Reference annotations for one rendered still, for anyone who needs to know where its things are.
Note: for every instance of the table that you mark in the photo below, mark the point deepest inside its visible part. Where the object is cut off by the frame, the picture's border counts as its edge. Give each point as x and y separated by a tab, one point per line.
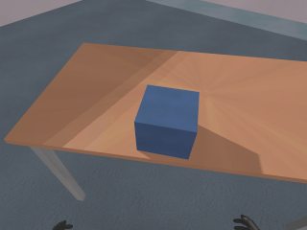
252	117

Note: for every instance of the right robot hand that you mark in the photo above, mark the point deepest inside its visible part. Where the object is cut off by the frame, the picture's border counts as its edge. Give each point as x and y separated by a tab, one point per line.
247	222

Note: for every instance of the left robot hand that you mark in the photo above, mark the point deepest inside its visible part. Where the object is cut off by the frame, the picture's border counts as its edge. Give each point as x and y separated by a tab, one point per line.
62	226

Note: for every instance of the carton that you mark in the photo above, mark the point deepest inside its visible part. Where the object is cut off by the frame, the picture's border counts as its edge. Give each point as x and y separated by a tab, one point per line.
166	122

